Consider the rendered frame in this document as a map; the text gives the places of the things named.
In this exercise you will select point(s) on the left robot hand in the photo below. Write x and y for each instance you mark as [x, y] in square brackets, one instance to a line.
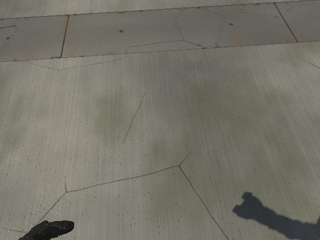
[47, 230]

